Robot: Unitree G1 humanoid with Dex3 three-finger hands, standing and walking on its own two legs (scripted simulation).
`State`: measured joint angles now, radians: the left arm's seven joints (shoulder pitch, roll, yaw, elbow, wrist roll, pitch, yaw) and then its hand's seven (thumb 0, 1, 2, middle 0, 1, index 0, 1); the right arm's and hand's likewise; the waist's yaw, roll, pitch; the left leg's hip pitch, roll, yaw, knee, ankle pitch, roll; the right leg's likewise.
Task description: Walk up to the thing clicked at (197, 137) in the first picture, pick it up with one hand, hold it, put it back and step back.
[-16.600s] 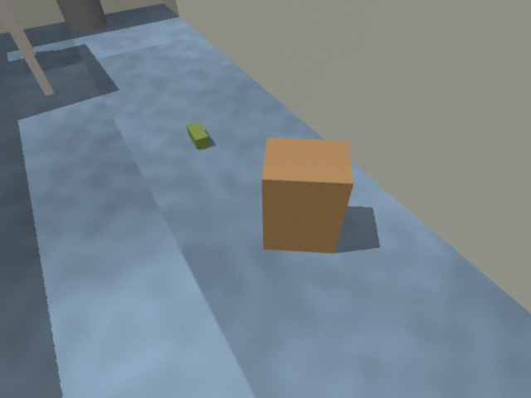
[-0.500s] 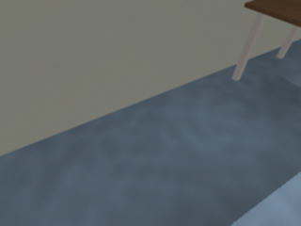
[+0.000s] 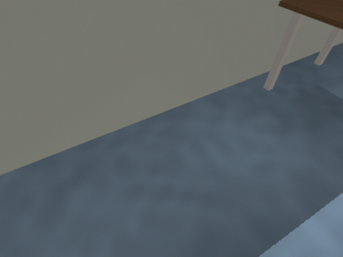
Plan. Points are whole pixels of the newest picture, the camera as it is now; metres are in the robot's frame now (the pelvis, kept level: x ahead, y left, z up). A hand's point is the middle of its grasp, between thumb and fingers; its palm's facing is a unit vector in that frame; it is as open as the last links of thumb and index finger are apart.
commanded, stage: stand
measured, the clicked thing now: out of the picture -0.53 -0.93 -0.75
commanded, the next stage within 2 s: walk up in 0.38 s
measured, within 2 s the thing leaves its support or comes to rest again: neither
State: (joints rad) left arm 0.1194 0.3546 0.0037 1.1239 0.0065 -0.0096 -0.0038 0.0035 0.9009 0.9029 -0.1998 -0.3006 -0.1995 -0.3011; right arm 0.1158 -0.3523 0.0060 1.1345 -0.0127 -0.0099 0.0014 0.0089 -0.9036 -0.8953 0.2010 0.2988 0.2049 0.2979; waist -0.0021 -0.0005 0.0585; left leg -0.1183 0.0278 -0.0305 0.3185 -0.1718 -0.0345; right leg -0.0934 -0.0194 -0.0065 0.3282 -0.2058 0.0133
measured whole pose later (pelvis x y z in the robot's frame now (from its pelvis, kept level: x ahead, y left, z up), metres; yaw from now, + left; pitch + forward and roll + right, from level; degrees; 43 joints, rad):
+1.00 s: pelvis +0.17 +0.03 -0.02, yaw -1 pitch -4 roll +2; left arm 0.20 0.40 0.06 0.90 0.02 -0.01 -0.08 0.01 0.90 0.90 -0.20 -0.30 -0.20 -0.30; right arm 0.35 -0.39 -0.06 0.86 -0.02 -0.06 0.03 0.01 -0.90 -0.90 0.20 0.30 0.21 0.30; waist -0.03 -0.03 0.12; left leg 0.05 0.00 0.08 0.45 -0.42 0.00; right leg -0.43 -0.06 -0.02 0.63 -0.18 -0.04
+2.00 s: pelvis +0.58 +0.08 -0.04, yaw -29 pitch -2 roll -1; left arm 0.11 0.40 0.03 0.84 0.01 0.01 -0.04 0.00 0.90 0.90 -0.19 -0.30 -0.19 -0.30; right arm 0.29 -0.37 -0.07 0.84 0.01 0.01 0.04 0.01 -0.90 -0.90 0.20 0.30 0.21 0.30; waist -0.08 0.04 0.15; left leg -0.06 0.06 0.29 0.73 -0.52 0.03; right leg -0.41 0.00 -0.12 0.59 -0.15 -0.06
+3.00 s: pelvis +0.64 +0.13 -0.03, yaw -89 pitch -2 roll -1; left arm 0.31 0.43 0.06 0.77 0.02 0.04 0.00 0.01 0.90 0.90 -0.20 -0.30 -0.20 -0.30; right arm 0.30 -0.43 -0.07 0.81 -0.04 -0.02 0.04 0.01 -0.90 -0.90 0.20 0.30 0.20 0.30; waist -0.03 0.00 0.07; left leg -0.37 -0.01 0.08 0.72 -0.32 0.06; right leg -0.38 0.08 0.22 0.85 -0.43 0.01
